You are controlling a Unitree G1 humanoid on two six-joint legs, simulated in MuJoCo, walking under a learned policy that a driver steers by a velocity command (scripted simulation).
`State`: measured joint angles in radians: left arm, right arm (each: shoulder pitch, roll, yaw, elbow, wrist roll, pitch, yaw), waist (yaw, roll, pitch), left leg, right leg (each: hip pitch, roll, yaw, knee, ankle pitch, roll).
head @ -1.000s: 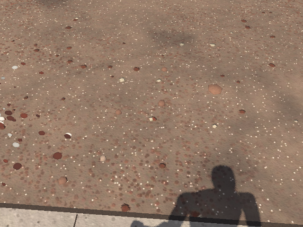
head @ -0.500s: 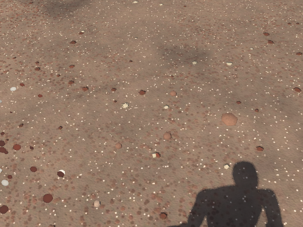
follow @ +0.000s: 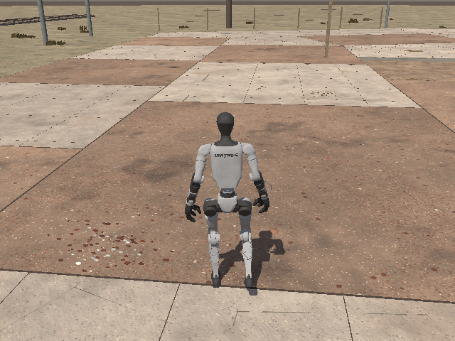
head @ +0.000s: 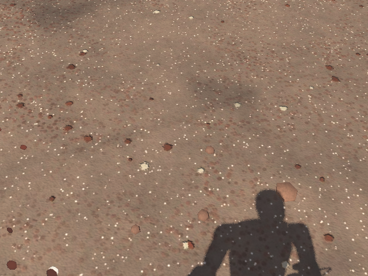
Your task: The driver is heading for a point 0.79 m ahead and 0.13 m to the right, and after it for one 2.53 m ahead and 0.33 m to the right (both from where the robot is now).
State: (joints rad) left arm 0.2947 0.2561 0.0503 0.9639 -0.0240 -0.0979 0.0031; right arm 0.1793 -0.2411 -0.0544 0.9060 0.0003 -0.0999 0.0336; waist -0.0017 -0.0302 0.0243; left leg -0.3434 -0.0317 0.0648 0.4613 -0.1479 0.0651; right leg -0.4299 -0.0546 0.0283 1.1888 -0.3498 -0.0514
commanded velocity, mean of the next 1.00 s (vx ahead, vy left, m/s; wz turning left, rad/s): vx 0.50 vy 0.00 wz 0.00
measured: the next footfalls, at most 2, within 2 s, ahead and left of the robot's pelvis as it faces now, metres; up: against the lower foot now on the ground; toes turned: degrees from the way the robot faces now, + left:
right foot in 0.42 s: +0.41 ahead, -0.15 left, +0.00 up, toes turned -3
left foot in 0.98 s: +0.71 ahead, +0.09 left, +0.00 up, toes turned +3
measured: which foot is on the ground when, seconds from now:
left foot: down 0.00-0.44, up 0.46-0.96, down 0.98-1.00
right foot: up 0.00-0.40, down 0.42-1.00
